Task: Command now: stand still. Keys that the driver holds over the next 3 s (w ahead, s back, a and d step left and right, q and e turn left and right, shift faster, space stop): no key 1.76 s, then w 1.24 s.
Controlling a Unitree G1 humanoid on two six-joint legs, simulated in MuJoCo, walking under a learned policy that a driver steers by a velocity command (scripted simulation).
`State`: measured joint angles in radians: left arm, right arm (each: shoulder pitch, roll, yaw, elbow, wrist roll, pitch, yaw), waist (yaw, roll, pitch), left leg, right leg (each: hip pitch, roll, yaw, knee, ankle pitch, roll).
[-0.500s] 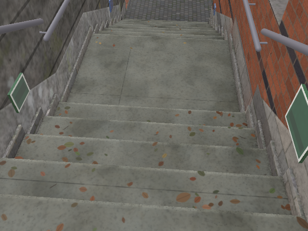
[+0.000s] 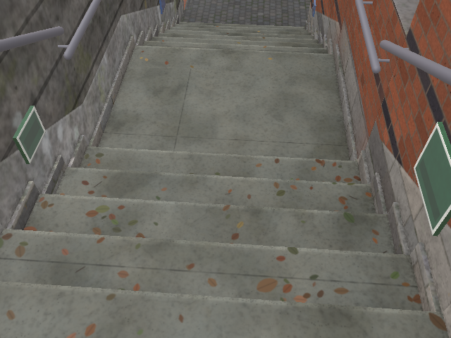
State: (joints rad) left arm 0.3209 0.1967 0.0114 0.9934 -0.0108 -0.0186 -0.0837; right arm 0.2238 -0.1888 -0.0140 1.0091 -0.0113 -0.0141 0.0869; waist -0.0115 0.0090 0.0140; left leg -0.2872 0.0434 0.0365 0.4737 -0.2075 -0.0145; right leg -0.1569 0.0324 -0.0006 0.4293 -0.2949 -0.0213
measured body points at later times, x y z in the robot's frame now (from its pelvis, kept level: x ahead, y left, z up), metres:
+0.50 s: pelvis +0.00 +0.00 +0.01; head +0.02 +0.00 +0.45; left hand -0.02 +0.21 -0.15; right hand +0.00 -0.22 -0.15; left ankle +0.02 +0.13 -0.74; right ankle -0.04 -0.11 -0.74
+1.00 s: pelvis +0.00 +0.00 +0.01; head +0.02 +0.00 +0.46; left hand -0.05 +0.20 -0.15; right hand -0.02 -0.21 -0.15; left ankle +0.02 +0.13 -0.74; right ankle -0.04 -0.11 -0.74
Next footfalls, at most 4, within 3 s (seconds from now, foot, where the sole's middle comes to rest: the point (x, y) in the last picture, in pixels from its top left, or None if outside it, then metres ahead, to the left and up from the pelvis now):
2.10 left None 0.11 0.18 -0.78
2.48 right None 0.33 0.02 -0.94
2.96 left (160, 329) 0.64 0.26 -1.09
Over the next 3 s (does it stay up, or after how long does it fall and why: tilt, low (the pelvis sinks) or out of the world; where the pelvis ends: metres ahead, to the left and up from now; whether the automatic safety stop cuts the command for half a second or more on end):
stays up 0.52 0.17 -0.32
